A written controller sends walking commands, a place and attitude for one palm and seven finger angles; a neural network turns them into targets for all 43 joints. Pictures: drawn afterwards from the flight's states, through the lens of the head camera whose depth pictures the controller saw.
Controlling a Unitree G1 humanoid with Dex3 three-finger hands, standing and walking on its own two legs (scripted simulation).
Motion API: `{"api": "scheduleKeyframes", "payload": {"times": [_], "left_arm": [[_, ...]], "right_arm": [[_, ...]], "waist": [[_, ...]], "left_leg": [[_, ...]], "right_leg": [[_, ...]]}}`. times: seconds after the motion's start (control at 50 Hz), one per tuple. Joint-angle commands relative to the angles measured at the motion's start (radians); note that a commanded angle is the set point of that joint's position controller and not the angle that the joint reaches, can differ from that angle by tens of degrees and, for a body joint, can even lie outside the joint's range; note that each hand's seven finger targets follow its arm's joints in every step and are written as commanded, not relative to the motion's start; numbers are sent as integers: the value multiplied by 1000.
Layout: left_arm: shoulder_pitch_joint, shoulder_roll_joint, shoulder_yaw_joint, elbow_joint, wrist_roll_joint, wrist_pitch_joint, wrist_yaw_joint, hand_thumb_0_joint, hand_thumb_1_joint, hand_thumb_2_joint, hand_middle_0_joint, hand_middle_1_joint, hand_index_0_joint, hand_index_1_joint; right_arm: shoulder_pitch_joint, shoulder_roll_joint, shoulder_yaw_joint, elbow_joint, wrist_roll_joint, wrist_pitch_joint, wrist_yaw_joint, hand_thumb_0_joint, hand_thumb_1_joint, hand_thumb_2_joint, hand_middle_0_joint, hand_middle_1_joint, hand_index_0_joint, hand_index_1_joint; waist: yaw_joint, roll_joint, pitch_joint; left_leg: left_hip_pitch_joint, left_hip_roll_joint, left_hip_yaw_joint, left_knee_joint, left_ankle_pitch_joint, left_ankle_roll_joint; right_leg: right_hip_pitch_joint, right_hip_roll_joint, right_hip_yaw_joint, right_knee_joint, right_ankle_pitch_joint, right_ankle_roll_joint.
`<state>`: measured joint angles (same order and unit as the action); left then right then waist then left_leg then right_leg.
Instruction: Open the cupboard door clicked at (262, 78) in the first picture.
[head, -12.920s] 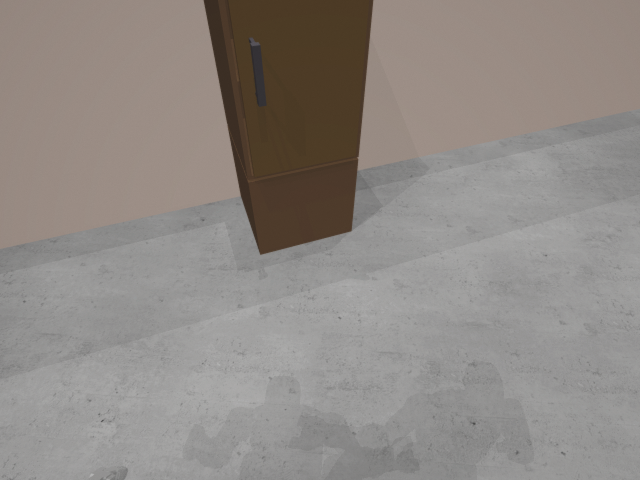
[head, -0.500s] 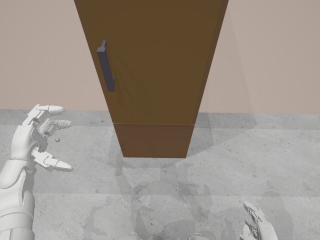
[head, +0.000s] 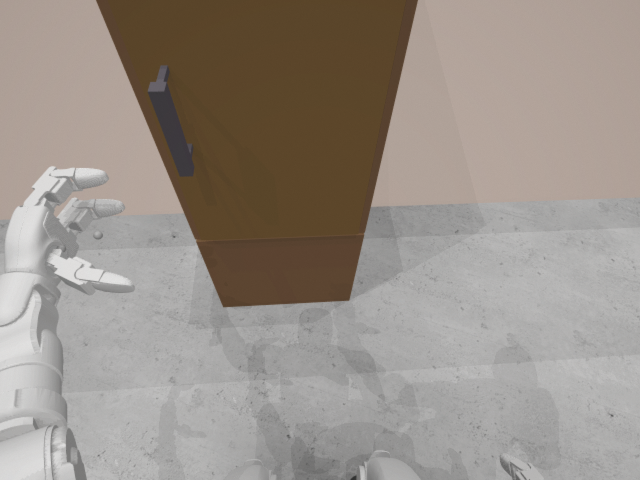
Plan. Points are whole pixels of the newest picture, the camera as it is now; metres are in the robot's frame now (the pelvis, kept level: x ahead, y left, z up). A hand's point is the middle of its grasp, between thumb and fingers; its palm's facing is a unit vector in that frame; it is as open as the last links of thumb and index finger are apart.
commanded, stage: move the hooked fingers beside the handle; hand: left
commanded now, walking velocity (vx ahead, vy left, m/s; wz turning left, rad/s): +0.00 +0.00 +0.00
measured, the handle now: (175, 124) +0.60 +0.24 +0.06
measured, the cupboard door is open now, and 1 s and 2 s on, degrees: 0 0 0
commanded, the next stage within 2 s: slide the fingers in behind the handle in 1.72 s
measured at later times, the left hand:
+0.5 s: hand (119, 182) +0.47 +0.28 +0.07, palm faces +0.08 -1.00 -0.03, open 14.0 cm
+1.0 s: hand (132, 143) +0.55 +0.28 +0.07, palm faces +0.06 -1.00 -0.02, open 14.0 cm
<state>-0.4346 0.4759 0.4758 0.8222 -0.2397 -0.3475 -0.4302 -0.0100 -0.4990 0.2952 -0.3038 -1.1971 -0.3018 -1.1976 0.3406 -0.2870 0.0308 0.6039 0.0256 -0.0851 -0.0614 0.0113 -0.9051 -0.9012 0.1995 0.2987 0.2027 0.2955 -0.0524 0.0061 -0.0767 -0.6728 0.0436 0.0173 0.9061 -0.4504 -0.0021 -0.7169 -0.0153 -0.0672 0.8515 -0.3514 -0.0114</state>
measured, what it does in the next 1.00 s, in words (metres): stands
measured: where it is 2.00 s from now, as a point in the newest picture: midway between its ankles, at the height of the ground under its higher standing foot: outside the picture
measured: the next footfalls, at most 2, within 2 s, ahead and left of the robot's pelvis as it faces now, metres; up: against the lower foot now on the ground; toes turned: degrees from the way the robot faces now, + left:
none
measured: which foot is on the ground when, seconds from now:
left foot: down 0.00-1.00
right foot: down 0.00-1.00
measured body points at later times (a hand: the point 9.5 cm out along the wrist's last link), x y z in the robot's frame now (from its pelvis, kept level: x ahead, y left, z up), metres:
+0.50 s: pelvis -0.01 +0.01 -0.02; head +0.11 +0.03 +0.42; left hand +0.46 +0.33 +0.08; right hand +0.02 -0.27 -0.12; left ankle -0.01 +0.12 -0.69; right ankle +0.04 -0.12 -0.69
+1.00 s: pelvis +0.01 +0.02 -0.02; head +0.17 +0.05 +0.40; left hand +0.54 +0.34 +0.08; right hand -0.03 -0.25 -0.11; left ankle -0.01 +0.12 -0.69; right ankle +0.04 -0.12 -0.69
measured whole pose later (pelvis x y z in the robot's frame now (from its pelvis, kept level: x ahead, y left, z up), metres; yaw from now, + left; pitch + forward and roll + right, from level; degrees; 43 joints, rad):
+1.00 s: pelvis +0.01 +0.02 -0.02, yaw -2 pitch +24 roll -4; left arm -1.04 0.82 0.55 1.30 -0.04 -0.33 -0.39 -0.01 -0.50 0.30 -0.30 -1.20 -0.30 -1.20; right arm 0.42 -0.29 0.07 0.58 -0.03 0.10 -0.02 0.00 -0.91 -0.90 0.20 0.30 0.20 0.30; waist -0.23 0.01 -0.07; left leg -0.97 0.06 0.01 1.04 -0.50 0.02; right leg -0.98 0.00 -0.07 0.90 -0.35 0.01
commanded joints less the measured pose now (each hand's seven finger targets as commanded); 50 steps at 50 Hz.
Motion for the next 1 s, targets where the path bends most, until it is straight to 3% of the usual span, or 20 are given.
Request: {"api": "scheduleKeyframes", "payload": {"times": [0.0,0.04,0.06,0.1,0.18,0.28,0.4,0.48,0.5,0.54,0.6,0.68,0.7,0.74,0.82,0.84,0.88,0.9,0.94,0.98], "left_arm": [[-420,336,69,-116,-11,-81,-3,0,-500,300,-300,-1200,-300,-1200],[-466,330,48,-58,3,-79,-3,0,-500,300,-300,-1200,-300,-1200],[-495,357,66,-43,3,-84,-3,0,-500,300,-300,-1200,-300,-1200],[-541,377,64,-8,21,-91,-4,0,-500,300,-300,-1200,-300,-1200],[-583,385,63,26,31,-108,-3,0,-500,300,-300,-1200,-300,-1200],[-665,416,57,108,59,-91,10,0,-500,300,-300,-1200,-300,-1200],[-781,509,96,124,89,-105,30,0,-500,300,-300,-1200,-300,-1200],[-779,523,93,171,101,-93,21,0,-500,300,-300,-1200,-300,-1200],[-801,553,105,179,105,-90,20,0,-500,300,-300,-1200,-300,-1200],[-824,541,84,207,114,-75,18,0,-500,300,-300,-1200,-300,-1200],[-867,578,100,191,117,-78,17,0,-500,300,-300,-1200,-300,-1200],[-880,595,103,207,130,-76,19,0,-500,300,-300,-1200,-300,-1200],[-907,554,64,219,134,-70,17,0,-500,300,-300,-1200,-300,-1200],[-914,610,102,240,137,-60,24,0,-500,300,-300,-1200,-300,-1200],[-992,610,72,241,163,-53,30,0,-500,300,-300,-1200,-300,-1200],[-993,600,69,248,165,-52,35,0,-500,300,-300,-1200,-300,-1200],[-1021,645,99,265,166,-49,42,0,-500,300,-300,-1200,-300,-1200],[-1041,647,96,269,169,-45,43,0,-500,300,-300,-1200,-300,-1200],[-967,672,121,272,180,-41,43,0,-500,300,-300,-1200,-300,-1200],[-920,658,116,266,183,-37,37,0,-500,300,-300,-1200,-300,-1200]], "right_arm": [[56,-155,-59,-86,1,-21,-17,0,-900,-900,200,300,200,300],[60,-155,-54,-85,-1,-12,-15,0,-900,-900,200,300,200,300],[67,-159,-56,-86,-2,-7,-15,0,-900,-900,200,300,200,300],[78,-161,-56,-80,-4,3,-13,0,-900,-900,200,300,200,300],[101,-165,-58,-80,-10,22,-6,0,-900,-900,200,300,200,300],[126,-173,-55,-71,-12,48,-4,0,-900,-900,200,300,200,300],[163,-183,-52,-57,-24,71,-3,0,-900,-900,200,300,200,300],[187,-188,-49,-55,-29,91,3,0,-900,-900,200,300,200,300],[187,-191,-48,-51,-29,98,2,0,-900,-900,200,300,200,300],[199,-193,-45,-51,-30,107,3,0,-900,-900,200,300,200,300],[216,-199,-45,-48,-35,119,3,0,-900,-900,200,300,200,300],[239,-200,-43,-48,-41,138,8,0,-900,-900,200,300,200,300],[239,-197,-41,-42,-42,141,10,0,-900,-900,200,300,200,300],[252,-208,-41,-41,-44,150,9,0,-900,-900,200,300,200,300],[269,-207,-34,-37,-50,162,11,0,-900,-900,200,300,200,300],[275,-206,-35,-34,-53,164,14,0,-900,-900,200,300,200,300],[287,-213,-32,-34,-55,172,12,0,-900,-900,200,300,200,300],[289,-211,-31,-33,-55,173,13,0,-900,-900,200,300,200,300],[299,-211,-32,-47,-60,180,20,0,-900,-900,200,300,200,300],[303,-207,-32,-52,-61,188,27,0,-900,-900,200,300,200,300]], "waist": [[-17,66,-320],[-27,71,-300],[-24,54,-311],[-30,94,-339],[-32,91,-394],[-62,88,-361],[-79,124,-441],[-87,135,-457],[-92,146,-438],[-107,129,-416],[-113,181,-465],[-118,193,-489],[-136,210,-460],[-138,174,-456],[-158,243,-473],[-163,248,-472],[-173,212,-494],[-180,238,-501],[-151,232,-535],[-142,263,-543]], "left_leg": [[62,-37,-19,-124,270,21],[38,-39,-17,-122,231,23],[29,-37,-22,-114,235,25],[38,-37,-22,-105,241,24],[53,-33,-30,-90,280,22],[18,-28,-34,-80,252,26],[18,-25,-42,-54,281,27],[35,-19,-46,-45,327,26],[20,-18,-45,-43,319,27],[3,-17,-49,-45,299,30],[45,-13,-54,-34,355,26],[71,-7,-65,-25,408,22],[79,-5,-64,-22,406,21],[49,-4,-67,-17,400,25],[86,0,-83,-7,434,16],[106,4,-86,-3,454,14],[93,7,-91,10,481,16],[88,6,-87,16,485,17],[86,6,-86,17,522,14],[122,12,-84,22,591,8]], "right_leg": [[234,35,55,-79,225,-6],[210,34,56,-81,188,-4],[217,37,59,-74,188,-7],[196,36,58,-63,191,-7],[185,42,50,-43,218,-8],[129,43,49,-44,188,-3],[128,44,52,-27,205,-2],[108,50,45,-20,229,-3],[102,49,48,-24,226,-2],[85,50,44,-28,209,-1],[67,51,41,-20,232,-1],[51,56,33,-12,254,-4],[17,57,30,-17,242,-2],[28,57,31,-17,245,-1],[-26,58,22,-7,234,-4],[-48,60,17,-9,234,-5],[-34,62,17,-1,262,-2],[-34,62,20,0,273,-1],[8,63,18,8,304,-4],[-6,65,15,12,332,-7]]}}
